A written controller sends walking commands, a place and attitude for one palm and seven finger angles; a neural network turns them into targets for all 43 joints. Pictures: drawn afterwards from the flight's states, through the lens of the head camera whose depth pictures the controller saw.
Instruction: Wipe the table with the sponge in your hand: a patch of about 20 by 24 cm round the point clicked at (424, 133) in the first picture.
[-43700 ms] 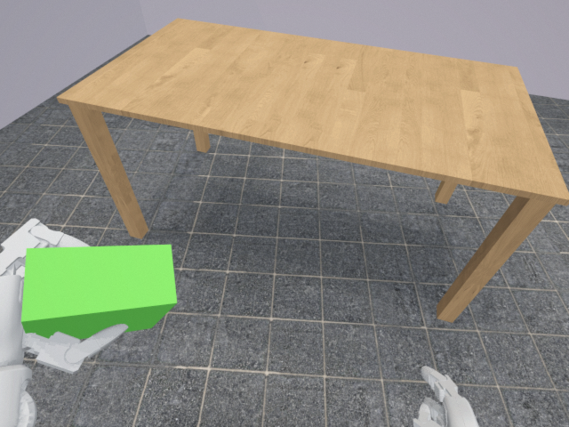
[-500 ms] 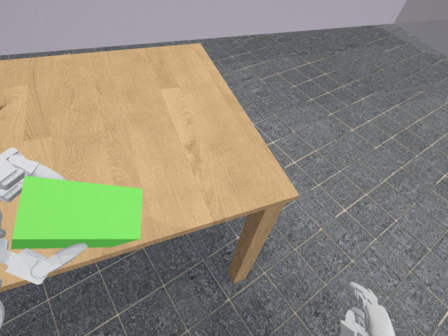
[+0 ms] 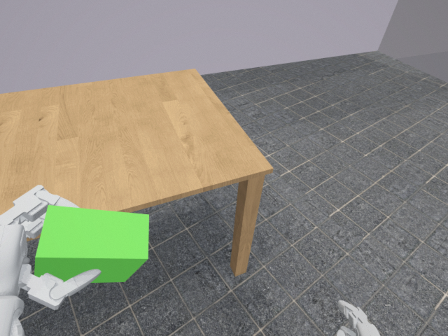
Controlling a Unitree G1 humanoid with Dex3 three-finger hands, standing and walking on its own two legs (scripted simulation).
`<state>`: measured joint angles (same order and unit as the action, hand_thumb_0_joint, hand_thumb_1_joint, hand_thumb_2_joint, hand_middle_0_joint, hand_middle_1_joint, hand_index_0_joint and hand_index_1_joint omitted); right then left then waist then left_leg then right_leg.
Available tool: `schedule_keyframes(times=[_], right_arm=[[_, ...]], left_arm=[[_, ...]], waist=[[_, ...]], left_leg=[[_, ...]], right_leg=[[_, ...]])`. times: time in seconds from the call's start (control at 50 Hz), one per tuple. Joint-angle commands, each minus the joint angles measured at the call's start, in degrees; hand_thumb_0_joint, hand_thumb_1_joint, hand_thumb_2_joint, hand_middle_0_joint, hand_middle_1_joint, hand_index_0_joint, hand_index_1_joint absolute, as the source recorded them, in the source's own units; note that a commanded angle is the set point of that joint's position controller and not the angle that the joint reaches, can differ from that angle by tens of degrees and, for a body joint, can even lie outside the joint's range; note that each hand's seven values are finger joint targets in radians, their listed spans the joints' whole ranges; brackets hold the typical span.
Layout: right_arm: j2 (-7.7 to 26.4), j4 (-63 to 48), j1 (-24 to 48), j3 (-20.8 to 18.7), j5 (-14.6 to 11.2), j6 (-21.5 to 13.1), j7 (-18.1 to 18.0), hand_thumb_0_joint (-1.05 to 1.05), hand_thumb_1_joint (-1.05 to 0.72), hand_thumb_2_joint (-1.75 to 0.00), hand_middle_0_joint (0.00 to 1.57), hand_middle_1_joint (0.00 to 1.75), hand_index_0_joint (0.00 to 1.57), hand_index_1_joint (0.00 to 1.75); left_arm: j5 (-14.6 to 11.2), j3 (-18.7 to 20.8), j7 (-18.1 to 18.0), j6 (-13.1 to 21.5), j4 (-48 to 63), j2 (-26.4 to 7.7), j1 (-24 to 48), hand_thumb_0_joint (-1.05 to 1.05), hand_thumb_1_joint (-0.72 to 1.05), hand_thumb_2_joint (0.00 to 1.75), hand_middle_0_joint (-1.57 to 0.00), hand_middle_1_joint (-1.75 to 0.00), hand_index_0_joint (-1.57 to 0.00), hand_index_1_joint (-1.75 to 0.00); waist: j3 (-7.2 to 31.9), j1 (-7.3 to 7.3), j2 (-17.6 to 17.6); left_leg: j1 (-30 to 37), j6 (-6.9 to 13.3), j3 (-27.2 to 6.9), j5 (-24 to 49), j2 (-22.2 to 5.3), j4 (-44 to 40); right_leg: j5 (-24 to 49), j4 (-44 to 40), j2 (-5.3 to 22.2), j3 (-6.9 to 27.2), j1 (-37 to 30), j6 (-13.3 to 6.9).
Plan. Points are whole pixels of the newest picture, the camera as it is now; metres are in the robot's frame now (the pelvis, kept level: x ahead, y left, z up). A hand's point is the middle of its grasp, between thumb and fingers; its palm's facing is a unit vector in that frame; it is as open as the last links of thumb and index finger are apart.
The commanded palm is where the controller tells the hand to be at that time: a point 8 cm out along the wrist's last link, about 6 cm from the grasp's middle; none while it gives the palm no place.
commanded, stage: stop stepping back and stand still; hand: left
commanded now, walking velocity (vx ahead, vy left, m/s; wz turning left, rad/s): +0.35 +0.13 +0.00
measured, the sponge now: (107, 249) +0.22 +0.18 +0.12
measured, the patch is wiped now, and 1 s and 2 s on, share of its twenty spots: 1.00 1.00 1.00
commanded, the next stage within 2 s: stand and wait in 1.48 s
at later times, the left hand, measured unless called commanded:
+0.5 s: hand out of the picture +0.08 +0.22 +0.15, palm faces +0.36 -0.86 -0.36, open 10.5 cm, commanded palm +0.02 +0.27 +0.18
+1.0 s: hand out of the picture +0.05 +0.19 +0.15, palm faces +0.34 -0.87 -0.36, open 10.5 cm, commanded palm +0.00 +0.25 +0.18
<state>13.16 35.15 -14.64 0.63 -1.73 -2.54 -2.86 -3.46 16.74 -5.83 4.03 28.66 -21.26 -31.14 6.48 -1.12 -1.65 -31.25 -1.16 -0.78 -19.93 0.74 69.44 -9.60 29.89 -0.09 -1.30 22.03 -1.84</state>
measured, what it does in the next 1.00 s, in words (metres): walks backwards: left foot, then right foot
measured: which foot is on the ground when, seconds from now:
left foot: up 0.00-0.12, down 0.14-0.38, up 0.40-0.60, down 0.62-1.00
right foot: down 0.00-0.14, up 0.16-0.36, down 0.38-0.62, up 0.64-0.90, down 0.92-1.00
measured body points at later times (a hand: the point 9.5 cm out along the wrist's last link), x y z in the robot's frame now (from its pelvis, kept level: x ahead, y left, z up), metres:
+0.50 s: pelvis -0.13 -0.01 -0.02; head -0.16 -0.03 +0.43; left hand +0.06 +0.27 +0.17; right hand +0.01 -0.24 -0.12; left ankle -0.17 +0.10 -0.68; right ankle -0.04 -0.09 -0.73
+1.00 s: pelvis -0.16 -0.04 -0.01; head -0.18 -0.04 +0.44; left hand +0.03 +0.24 +0.17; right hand -0.01 -0.27 -0.10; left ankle -0.16 +0.07 -0.72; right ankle -0.12 -0.16 -0.73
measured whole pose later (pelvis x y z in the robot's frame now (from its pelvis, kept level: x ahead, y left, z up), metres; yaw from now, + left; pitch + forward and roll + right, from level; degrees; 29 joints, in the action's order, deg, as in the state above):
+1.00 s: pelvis -0.16 -0.04 -0.01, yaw +2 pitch -1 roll -3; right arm 12.8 37.7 -15.3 0.6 -1.4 -4.4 -2.7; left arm -2.2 14.9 -6.3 4.6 26.1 -19.7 -26.4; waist 2.8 -1.1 3.2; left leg -21.4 1.5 -0.2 -23.9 -2.5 47.1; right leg -13.6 31.6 0.1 -5.5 16.6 -0.1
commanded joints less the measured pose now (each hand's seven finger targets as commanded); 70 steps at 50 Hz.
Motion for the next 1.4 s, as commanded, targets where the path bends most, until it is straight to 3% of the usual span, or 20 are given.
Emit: schedule_keyframes(times=[0.0,0.08,0.16,0.18,0.24,0.28,0.34,0.38,0.42,0.56,0.58,0.6,0.62,0.72,0.86,0.94,1.06,1.1,1.26,1.38], right_arm=[[6.7,-8.7,7.5,-2.6,0.2,-3.3,-1.0,0.00,-0.90,-0.90,0.20,0.30,0.20,0.30],[8.0,-9.9,4.1,-3.6,-0.4,-5.7,-1.3,0.00,-0.90,-0.90,0.20,0.30,0.20,0.30],[7.2,-9.5,4.3,-5.2,0.1,-8.4,-2.0,0.00,-0.90,-0.90,0.20,0.30,0.20,0.30],[6.7,-7.7,2.8,-4.1,0.2,-8.9,-1.5,0.00,-0.90,-0.90,0.20,0.30,0.20,0.30],[7.9,-4.5,2.9,-3.5,-1.4,-9.8,0.2,0.00,-0.90,-0.90,0.20,0.30,0.20,0.30],[8.9,-5.1,2.4,-3.5,-0.5,-8.6,-1.3,0.00,-0.90,-0.90,0.20,0.30,0.20,0.30],[8.2,-7.6,5.0,-2.7,-0.2,-6.5,-1.8,0.00,-0.90,-0.90,0.20,0.30,0.20,0.30],[6.8,-9.1,7.1,-3.4,-0.3,-5.2,-1.7,0.00,-0.90,-0.90,0.20,0.30,0.20,0.30],[7.7,-7.4,6.1,-3.8,-0.4,-4.5,-0.1,0.00,-0.90,-0.90,0.20,0.30,0.20,0.30],[4.4,-6.9,7.4,-0.3,0.8,-5.5,-1.5,0.00,-0.90,-0.90,0.20,0.30,0.20,0.30],[5.9,-8.4,7.4,-0.8,1.1,-6.1,-2.1,0.00,-0.90,-0.90,0.20,0.30,0.20,0.30],[8.0,-8.3,7.0,-1.4,1.3,-6.6,-1.9,0.00,-0.90,-0.90,0.20,0.30,0.20,0.30],[6.5,-8.9,7.3,-1.8,0.4,-7.9,-1.5,0.00,-0.90,-0.90,0.20,0.30,0.20,0.30],[5.7,-5.4,3.5,-2.6,-1.1,-7.9,0.2,0.00,-0.90,-0.90,0.20,0.30,0.20,0.30],[7.6,-9.0,7.0,-2.0,0.3,-6.2,-0.7,0.00,-0.90,-0.90,0.20,0.30,0.20,0.30],[5.2,-8.7,8.6,-2.7,0.5,-5.5,-0.6,0.00,-0.90,-0.90,0.20,0.30,0.20,0.30],[5.3,-8.1,9.0,-2.2,0.8,-4.1,-1.7,0.00,-0.90,-0.90,0.20,0.30,0.20,0.30],[6.7,-9.5,10.1,-2.5,0.4,-4.4,-2.0,0.00,-0.90,-0.90,0.20,0.30,0.20,0.30],[6.1,-8.7,8.9,-2.7,0.5,-5.9,-1.2,0.00,-0.90,-0.90,0.20,0.30,0.20,0.30],[5.8,-9.6,10.3,-2.4,0.8,-4.6,-1.6,0.00,-0.90,-0.90,0.20,0.30,0.20,0.30]], left_arm=[[-0.4,8.9,-1.1,3.7,9.8,-12.4,9.4,0.00,0.10,1.30,-1.20,-1.60,-1.20,-1.60],[-0.1,10.6,-2.0,4.3,18.9,-13.5,6.5,0.00,0.10,1.30,-1.20,-1.60,-1.20,-1.60],[1.6,11.5,-2.6,6.2,23.8,-13.7,8.7,0.00,0.10,1.30,-1.20,-1.60,-1.20,-1.60],[0.9,9.8,-2.6,5.9,22.2,-14.3,11.3,0.00,0.10,1.30,-1.20,-1.60,-1.20,-1.60],[0.5,3.7,-0.7,5.4,5.1,-6.6,17.4,0.00,0.10,1.30,-1.20,-1.60,-1.20,-1.60],[0.0,5.0,-0.2,3.3,0.4,-8.2,19.6,0.00,0.10,1.30,-1.20,-1.60,-1.20,-1.60],[0.0,5.9,0.3,2.4,-0.3,-8.8,17.9,0.00,0.10,1.30,-1.20,-1.60,-1.20,-1.60],[0.0,7.8,0.7,2.7,1.4,-10.7,13.0,0.00,0.10,1.30,-1.20,-1.60,-1.20,-1.60],[-1.1,9.5,1.3,5.2,7.8,-11.6,13.4,0.00,0.10,1.30,-1.20,-1.60,-1.20,-1.60],[-0.2,8.6,-1.9,5.1,17.8,-11.3,7.6,0.00,0.10,1.30,-1.20,-1.60,-1.20,-1.60],[-0.1,7.6,-2.3,5.0,18.2,-10.6,9.3,0.00,0.10,1.30,-1.20,-1.60,-1.20,-1.60],[0.4,8.2,-2.9,5.2,18.5,-11.2,12.8,0.00,0.10,1.30,-1.20,-1.60,-1.20,-1.60],[1.7,9.0,-3.1,5.4,18.5,-12.2,17.8,0.00,0.10,1.30,-1.20,-1.60,-1.20,-1.60],[1.2,6.0,-2.3,4.1,5.7,-8.0,12.9,0.00,0.10,1.30,-1.20,-1.60,-1.20,-1.60],[0.8,5.5,-1.9,4.2,9.7,-7.4,9.7,0.00,0.10,1.30,-1.20,-1.60,-1.20,-1.60],[0.2,8.8,-2.7,5.5,14.5,-12.4,14.1,0.00,0.10,1.30,-1.20,-1.60,-1.20,-1.60],[-0.5,9.1,-4.1,5.9,14.7,-10.1,7.3,0.00,0.10,1.30,-1.20,-1.60,-1.20,-1.60],[-0.5,7.6,-4.7,5.9,15.6,-8.4,7.7,0.00,0.10,1.30,-1.20,-1.60,-1.20,-1.60],[-0.4,5.3,-3.8,5.1,9.2,-6.6,8.3,0.00,0.10,1.30,-1.20,-1.60,-1.20,-1.60],[-0.5,6.8,-4.0,4.8,9.8,-8.6,8.5,0.00,0.10,1.30,-1.20,-1.60,-1.20,-1.60]], waist=[[-1.4,-0.88,-6.7],[7.7,0.00,1.4],[7.5,0.26,24.2],[1.1,-2.56,30.8],[-17.6,0.69,5.6],[-11.8,0.70,8.3],[-5.9,1.47,-1.7],[-1.3,0.68,-18.0],[2.8,0.57,-15.2],[0.5,-0.58,2.3],[-1.0,-0.92,11.0],[-3.0,-0.71,25.0],[-5.9,-0.29,25.5],[-6.5,-0.15,5.6],[-2.4,0.76,10.3],[0.2,0.98,-11.3],[-1.6,-0.47,7.4],[-3.5,1.00,19.5],[0.3,0.54,0.1],[1.5,0.95,4.0]], left_leg=[[13.1,2.5,-0.3,-3.3,-3.3,-9.6],[21.4,6.0,0.7,-7.3,-3.6,-44.0],[27.3,9.3,0.7,25.2,-13.9,-52.2],[23.7,14.0,-12.7,17.2,-18.7,-54.2],[9.5,10.9,-5.9,16.2,-18.2,-54.4],[10.2,9.1,-1.6,15.2,-15.3,-46.8],[5.2,7.0,1.2,-8.4,-6.1,-28.0],[-0.1,4.6,1.1,-11.6,1.3,-0.6],[2.5,2.9,-2.6,-4.3,-1.3,2.7],[22.6,6.0,5.4,-7.1,-1.5,-38.4],[21.9,7.2,-0.3,-11.1,-4.3,-48.2],[19.4,11.0,-18.6,-24.0,-14.0,-59.3],[11.1,14.5,-21.7,-22.1,-20.0,-63.4],[16.2,11.9,-12.7,-2.8,-15.4,-54.9],[10.1,7.6,-5.8,-7.6,-10.0,-45.2],[0.4,3.0,0.9,-7.2,-2.0,-14.1],[19.6,3.4,-1.2,2.6,-3.9,-43.7],[17.8,7.2,-16.9,-0.6,-13.5,-53.5],[16.7,2.9,-3.6,16.8,-5.9,-41.0],[19.5,2.8,-3.4,19.9,-5.8,-43.2]], right_leg=[[-19.1,-15.8,14.8,8.3,17.2,-1.6],[-14.9,-5.2,13.2,9.8,3.8,-1.0],[-18.0,35.8,-3.1,-5.6,11.2,2.6],[-19.9,44.8,-0.4,-0.1,20.8,3.1],[-14.3,32.0,3.8,3.2,19.2,0.9],[-8.0,15.7,1.3,-0.9,3.3,1.9],[-0.9,-5.5,0.3,-3.6,-14.2,1.8],[-16.6,-18.1,16.8,25.6,-8.0,-5.1],[-22.2,-19.8,16.4,27.2,-3.6,-4.7],[-30.9,-10.5,9.9,6.5,11.6,-3.0],[-28.7,0.2,6.8,3.7,10.2,-2.1],[-24.4,21.3,-1.9,-2.7,13.3,0.8],[-20.0,38.1,-1.5,0.1,15.2,1.7],[-9.5,34.8,3.5,2.4,17.5,2.0],[-5.0,-5.5,-0.8,-5.5,-11.1,2.0],[-12.9,-18.8,20.8,22.5,-13.1,-8.4],[-11.5,-4.9,8.6,4.0,-2.6,-2.6],[-11.0,5.5,0.7,-1.1,-0.8,1.6],[11.4,-7.0,5.6,5.5,-13.0,0.6],[12.3,-7.1,5.2,4.8,-13.2,0.7]])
